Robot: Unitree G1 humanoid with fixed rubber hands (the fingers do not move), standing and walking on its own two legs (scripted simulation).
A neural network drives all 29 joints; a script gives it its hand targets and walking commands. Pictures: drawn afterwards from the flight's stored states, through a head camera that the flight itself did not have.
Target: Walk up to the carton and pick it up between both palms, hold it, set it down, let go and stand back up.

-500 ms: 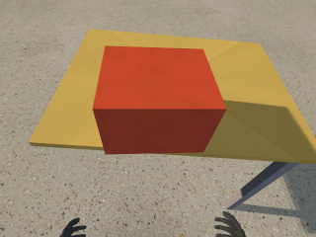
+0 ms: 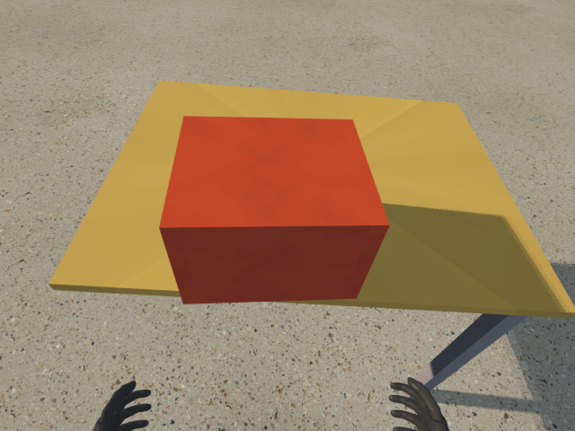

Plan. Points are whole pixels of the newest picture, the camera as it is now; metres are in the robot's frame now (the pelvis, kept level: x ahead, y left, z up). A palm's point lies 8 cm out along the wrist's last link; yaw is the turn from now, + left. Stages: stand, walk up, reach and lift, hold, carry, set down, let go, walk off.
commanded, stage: reach and lift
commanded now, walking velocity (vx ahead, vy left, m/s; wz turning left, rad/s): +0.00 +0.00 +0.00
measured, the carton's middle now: (271, 208) +0.47 +0.04 +0.03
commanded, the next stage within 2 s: none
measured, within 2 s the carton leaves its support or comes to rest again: neither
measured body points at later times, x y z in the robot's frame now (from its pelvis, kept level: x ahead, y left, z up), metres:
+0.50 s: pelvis +0.02 +0.01 +0.01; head -0.01 +0.03 +0.45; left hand +0.16 +0.26 -0.04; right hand +0.19 -0.21 -0.04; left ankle +0.03 +0.12 -0.74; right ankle -0.02 -0.09 -0.74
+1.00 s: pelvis +0.02 +0.00 +0.01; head -0.02 +0.01 +0.45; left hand +0.20 +0.28 +0.01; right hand +0.23 -0.22 +0.02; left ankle +0.03 +0.12 -0.74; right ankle -0.02 -0.09 -0.74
